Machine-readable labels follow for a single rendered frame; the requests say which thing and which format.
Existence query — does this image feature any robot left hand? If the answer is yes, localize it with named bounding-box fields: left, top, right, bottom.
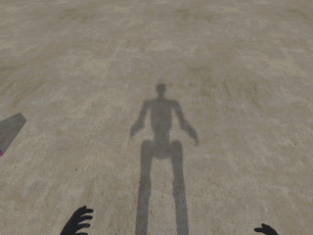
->
left=60, top=206, right=94, bottom=235

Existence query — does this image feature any robot right hand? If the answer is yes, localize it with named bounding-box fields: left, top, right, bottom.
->
left=253, top=223, right=279, bottom=235

